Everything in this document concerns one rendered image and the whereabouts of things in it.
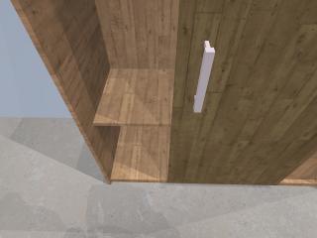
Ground handle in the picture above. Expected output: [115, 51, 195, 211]
[193, 41, 215, 113]

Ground wardrobe door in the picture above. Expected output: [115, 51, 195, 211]
[285, 152, 317, 179]
[167, 0, 317, 185]

